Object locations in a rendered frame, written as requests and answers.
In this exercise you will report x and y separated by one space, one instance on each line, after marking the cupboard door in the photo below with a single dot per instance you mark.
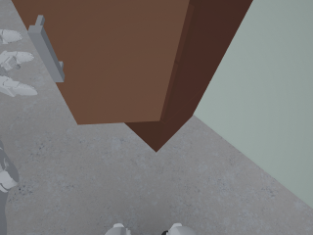
118 55

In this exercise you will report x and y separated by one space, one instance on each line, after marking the left robot hand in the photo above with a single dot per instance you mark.
7 61

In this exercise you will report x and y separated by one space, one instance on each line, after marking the robot shin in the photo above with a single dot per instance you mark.
175 225
118 225

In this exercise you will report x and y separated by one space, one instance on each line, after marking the right robot shin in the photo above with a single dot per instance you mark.
175 225

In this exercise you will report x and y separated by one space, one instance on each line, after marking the left robot shin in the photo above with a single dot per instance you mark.
118 225

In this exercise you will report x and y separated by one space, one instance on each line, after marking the left robot upper arm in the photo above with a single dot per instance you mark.
9 177

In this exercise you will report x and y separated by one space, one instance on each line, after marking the handle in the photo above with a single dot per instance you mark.
42 44

